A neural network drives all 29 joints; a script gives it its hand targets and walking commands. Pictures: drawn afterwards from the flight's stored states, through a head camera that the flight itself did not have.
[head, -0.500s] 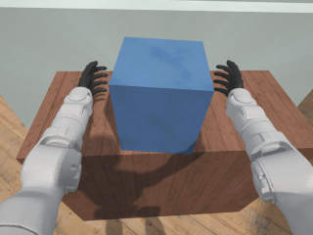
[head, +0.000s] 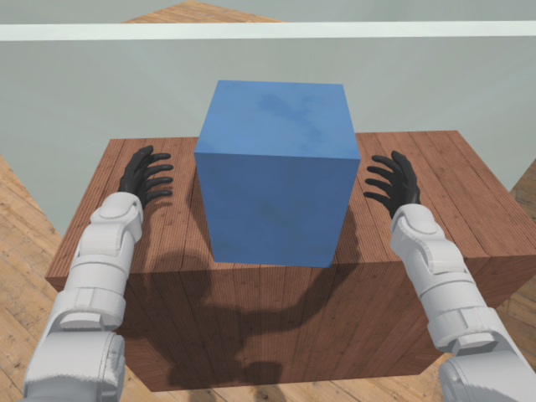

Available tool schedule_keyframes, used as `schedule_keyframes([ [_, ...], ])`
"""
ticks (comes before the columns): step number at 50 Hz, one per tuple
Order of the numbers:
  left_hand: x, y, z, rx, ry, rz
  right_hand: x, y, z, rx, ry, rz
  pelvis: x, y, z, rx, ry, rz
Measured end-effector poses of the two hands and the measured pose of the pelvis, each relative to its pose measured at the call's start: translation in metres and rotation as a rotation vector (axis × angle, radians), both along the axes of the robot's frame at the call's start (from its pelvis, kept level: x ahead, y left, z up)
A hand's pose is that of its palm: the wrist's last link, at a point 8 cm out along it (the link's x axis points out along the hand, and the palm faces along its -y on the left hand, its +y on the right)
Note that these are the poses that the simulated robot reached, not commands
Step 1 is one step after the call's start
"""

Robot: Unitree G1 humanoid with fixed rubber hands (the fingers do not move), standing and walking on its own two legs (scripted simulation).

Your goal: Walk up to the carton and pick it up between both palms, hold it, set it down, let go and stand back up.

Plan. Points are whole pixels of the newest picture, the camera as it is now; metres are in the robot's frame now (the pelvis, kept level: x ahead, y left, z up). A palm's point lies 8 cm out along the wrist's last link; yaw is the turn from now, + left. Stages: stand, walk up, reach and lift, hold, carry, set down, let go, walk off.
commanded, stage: set down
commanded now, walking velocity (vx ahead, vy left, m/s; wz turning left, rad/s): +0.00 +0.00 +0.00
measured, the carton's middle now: (276, 176) +0.45 +0.00 +0.10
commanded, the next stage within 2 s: none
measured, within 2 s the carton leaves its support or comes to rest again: neither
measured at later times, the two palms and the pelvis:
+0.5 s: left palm (109, 246) +0.30 +0.24 +0.11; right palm (421, 251) +0.28 -0.19 +0.11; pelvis +0.01 +0.01 +0.00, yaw -1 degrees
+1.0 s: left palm (91, 316) +0.21 +0.24 +0.09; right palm (450, 315) +0.20 -0.20 +0.10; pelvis +0.01 +0.00 +0.00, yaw -2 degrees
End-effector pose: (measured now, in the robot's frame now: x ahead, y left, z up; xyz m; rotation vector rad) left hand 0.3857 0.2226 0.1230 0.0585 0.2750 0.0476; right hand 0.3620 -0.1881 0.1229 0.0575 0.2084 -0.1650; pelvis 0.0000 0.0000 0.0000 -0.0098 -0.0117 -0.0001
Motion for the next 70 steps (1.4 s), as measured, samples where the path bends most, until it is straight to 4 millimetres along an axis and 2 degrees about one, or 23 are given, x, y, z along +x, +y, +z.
schedule_keyframes([
  [8, -0.035, 0.014, -0.013, -0.021, 0.025, 0.019, -0.034, -0.009, -0.011, 0.024, -0.010, -0.021, 0.003, 0.006, 0.000, 0.000, -0.026, -0.007],
  [12, -0.044, 0.014, -0.016, -0.026, 0.033, 0.017, -0.044, -0.013, -0.013, 0.019, -0.002, -0.019, 0.003, 0.007, 0.000, 0.001, -0.022, -0.012],
  [20, -0.066, 0.010, -0.012, -0.033, 0.008, -0.004, -0.067, -0.003, -0.003, 0.023, -0.041, 0.012, 0.007, 0.008, 0.000, 0.004, -0.040, -0.026],
  [23, -0.076, 0.013, -0.014, -0.031, 0.020, -0.002, -0.075, -0.001, -0.008, 0.014, -0.024, 0.012, 0.007, 0.008, 0.000, 0.003, -0.055, -0.022],
  [32, -0.121, 0.015, -0.015, -0.016, 0.003, 0.005, -0.107, -0.006, -0.010, -0.004, -0.024, -0.009, 0.007, 0.008, 0.001, 0.007, -0.069, -0.023],
  [42, -0.164, 0.016, -0.027, -0.013, 0.017, 0.010, -0.148, -0.011, -0.023, -0.027, 0.052, -0.028, 0.006, 0.004, 0.002, 0.010, -0.083, -0.027],
  [51, -0.178, 0.013, -0.032, -0.010, 0.030, -0.020, -0.165, -0.012, -0.024, -0.030, 0.082, -0.030, 0.007, 0.003, 0.002, 0.008, -0.093, -0.029],
  [60, -0.182, 0.018, -0.044, 0.008, 0.087, -0.009, -0.167, -0.006, -0.038, -0.016, 0.124, -0.020, 0.010, 0.005, 0.003, 0.005, -0.083, -0.025],
  [70, -0.180, 0.023, -0.061, 0.000, 0.140, 0.005, -0.161, -0.005, -0.053, -0.028, 0.181, -0.024, 0.023, 0.009, 0.003, 0.002, -0.065, -0.026],
])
